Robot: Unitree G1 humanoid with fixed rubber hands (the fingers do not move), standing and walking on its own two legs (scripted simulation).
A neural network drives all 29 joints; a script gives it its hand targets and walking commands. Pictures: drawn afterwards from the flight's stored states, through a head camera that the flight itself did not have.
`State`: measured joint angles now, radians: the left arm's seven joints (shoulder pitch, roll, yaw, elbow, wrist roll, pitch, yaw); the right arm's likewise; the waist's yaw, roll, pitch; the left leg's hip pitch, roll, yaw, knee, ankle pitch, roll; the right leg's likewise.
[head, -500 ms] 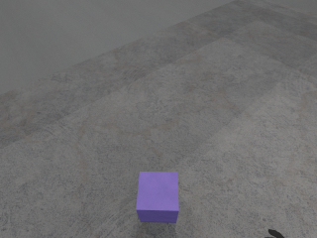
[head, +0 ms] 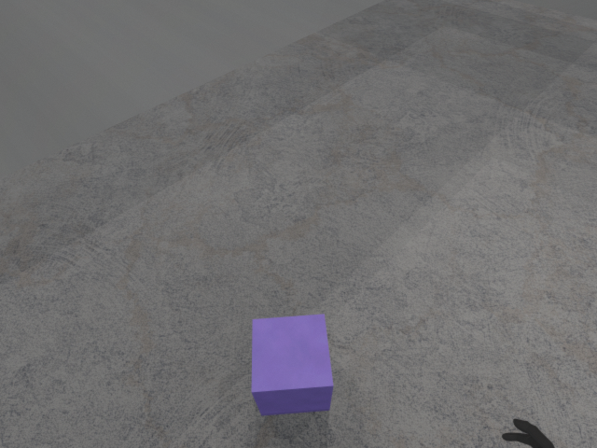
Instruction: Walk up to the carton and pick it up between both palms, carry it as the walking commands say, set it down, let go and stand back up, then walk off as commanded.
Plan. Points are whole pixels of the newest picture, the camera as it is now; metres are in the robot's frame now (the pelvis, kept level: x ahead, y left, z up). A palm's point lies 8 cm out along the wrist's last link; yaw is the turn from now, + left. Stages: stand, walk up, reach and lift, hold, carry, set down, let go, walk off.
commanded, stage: walk up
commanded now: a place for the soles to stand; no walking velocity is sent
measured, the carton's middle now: (292, 366) +0.44 +0.03 -0.63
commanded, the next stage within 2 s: reach and lift in 1.52 s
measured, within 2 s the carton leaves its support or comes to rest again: neither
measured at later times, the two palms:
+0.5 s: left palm out of the picture +0.10 +0.33 -0.10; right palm out of the picture +0.04 -0.29 -0.11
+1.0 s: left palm out of the picture +0.13 +0.32 -0.08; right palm out of the picture +0.07 -0.28 -0.09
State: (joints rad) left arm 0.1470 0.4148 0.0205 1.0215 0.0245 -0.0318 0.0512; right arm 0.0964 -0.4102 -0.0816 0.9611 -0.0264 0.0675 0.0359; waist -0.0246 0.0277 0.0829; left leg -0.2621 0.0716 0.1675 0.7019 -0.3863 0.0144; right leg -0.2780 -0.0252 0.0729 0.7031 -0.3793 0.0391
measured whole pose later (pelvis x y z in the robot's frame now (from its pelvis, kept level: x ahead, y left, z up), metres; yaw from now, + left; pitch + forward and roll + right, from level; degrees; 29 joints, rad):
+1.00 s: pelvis +0.01 +0.02 +0.03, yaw -3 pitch -3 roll +0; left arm 0.07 0.35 0.01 1.13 0.01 -0.04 0.00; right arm 0.09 -0.37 -0.02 1.11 -0.01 -0.01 0.02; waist -0.01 0.02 0.02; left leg -0.07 0.00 0.12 0.33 -0.22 0.04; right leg -0.11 -0.02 -0.02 0.34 -0.18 0.01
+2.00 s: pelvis -0.02 +0.01 -0.02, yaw -1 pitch +8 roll -1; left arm -0.06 0.30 0.14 0.55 0.02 0.30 -0.07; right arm -0.03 -0.26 -0.12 0.51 -0.03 0.31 0.03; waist 0.02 0.02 0.13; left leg -0.61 0.02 0.07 0.87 -0.41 0.03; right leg -0.62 -0.03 -0.07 0.85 -0.37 0.00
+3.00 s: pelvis -0.08 +0.02 -0.10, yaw -1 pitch +37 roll +0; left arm -1.23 0.33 0.26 0.86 -0.09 0.18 0.03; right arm -1.24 -0.30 -0.22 0.81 0.07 0.21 -0.09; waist 0.04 0.00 0.19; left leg -1.44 0.02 0.08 1.12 -0.33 0.05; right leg -1.45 -0.04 -0.02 1.11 -0.30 0.01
